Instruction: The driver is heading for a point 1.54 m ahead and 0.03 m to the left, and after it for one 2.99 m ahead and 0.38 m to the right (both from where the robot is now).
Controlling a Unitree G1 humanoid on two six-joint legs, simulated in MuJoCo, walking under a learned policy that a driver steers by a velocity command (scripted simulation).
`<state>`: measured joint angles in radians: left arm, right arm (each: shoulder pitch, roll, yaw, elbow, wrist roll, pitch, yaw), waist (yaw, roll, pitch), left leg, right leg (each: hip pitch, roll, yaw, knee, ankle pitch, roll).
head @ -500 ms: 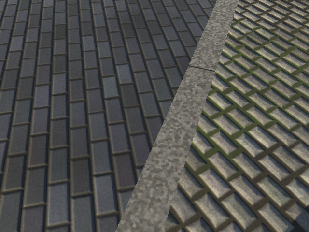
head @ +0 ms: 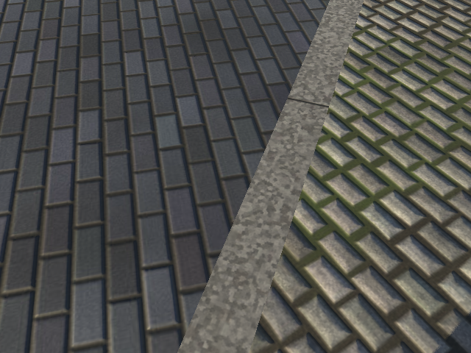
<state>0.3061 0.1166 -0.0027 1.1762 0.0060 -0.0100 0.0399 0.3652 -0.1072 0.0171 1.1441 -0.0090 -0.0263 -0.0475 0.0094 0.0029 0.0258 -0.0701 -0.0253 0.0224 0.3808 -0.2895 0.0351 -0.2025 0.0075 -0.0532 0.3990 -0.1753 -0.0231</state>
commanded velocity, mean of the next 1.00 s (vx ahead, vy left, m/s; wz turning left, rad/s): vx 0.37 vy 0.00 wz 0.00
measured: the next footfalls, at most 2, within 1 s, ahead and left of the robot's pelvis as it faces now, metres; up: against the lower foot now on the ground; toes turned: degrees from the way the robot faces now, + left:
right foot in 0.34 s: +0.15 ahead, -0.13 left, +0.00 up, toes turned -4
left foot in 0.84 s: +0.50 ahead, +0.03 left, +0.00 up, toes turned +5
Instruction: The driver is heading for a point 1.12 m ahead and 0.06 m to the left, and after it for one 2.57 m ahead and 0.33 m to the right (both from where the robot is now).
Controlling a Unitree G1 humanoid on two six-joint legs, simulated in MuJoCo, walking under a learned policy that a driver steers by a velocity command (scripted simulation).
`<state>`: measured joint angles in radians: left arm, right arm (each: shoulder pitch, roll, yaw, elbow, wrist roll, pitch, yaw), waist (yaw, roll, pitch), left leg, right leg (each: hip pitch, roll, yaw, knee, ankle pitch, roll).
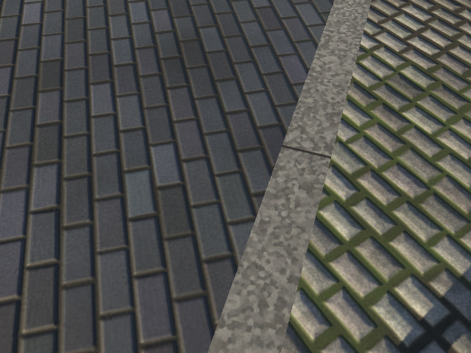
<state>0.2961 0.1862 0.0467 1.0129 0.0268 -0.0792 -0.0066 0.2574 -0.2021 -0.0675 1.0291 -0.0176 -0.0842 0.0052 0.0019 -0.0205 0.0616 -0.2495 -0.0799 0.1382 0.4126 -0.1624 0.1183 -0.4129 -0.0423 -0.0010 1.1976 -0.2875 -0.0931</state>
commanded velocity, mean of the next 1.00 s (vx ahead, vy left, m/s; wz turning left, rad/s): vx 0.50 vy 0.00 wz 0.00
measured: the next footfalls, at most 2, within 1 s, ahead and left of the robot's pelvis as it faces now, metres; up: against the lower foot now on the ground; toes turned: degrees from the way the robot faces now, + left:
right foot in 0.40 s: +0.40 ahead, -0.11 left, +0.00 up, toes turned -4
left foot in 0.94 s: +0.71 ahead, +0.07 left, +0.00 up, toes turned +5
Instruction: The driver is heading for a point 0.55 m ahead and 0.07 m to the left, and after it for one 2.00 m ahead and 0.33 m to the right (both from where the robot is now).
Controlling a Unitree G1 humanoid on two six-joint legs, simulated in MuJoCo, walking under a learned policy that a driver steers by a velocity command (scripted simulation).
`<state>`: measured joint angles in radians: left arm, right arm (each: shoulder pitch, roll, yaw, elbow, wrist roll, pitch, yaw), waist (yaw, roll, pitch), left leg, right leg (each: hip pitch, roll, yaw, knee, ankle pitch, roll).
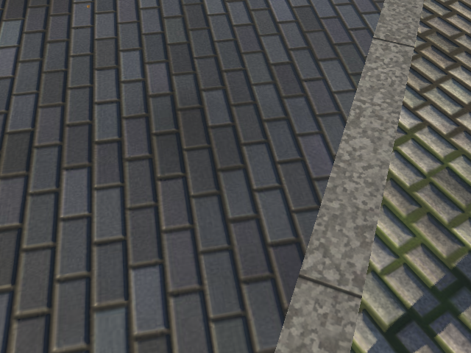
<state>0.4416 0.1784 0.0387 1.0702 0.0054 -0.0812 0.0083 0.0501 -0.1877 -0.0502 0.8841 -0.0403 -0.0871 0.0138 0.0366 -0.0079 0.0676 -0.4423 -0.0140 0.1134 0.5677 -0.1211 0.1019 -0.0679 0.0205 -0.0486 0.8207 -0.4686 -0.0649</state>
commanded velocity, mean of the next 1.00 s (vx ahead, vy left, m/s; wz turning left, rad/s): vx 0.40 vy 0.00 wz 0.11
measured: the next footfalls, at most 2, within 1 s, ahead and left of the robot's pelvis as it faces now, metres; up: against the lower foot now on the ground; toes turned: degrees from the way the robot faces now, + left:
right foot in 0.52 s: +0.45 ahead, -0.10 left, +0.00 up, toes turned -5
